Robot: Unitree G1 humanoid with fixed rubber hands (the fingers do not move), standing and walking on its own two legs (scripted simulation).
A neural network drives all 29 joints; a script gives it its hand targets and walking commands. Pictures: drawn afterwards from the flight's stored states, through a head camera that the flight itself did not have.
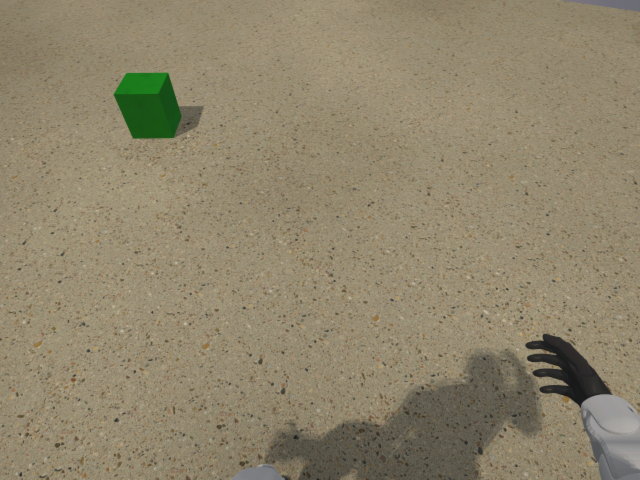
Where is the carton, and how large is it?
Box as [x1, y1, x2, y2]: [114, 73, 180, 138]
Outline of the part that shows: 126,73 116,89 114,96 133,138 173,137 180,118 180,113 168,74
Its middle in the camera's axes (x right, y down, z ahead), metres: -0.85 -0.66 +1.99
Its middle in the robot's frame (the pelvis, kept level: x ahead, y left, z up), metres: +1.79 +0.98 -0.63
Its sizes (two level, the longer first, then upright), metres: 0.210 0.200 0.250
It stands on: the floor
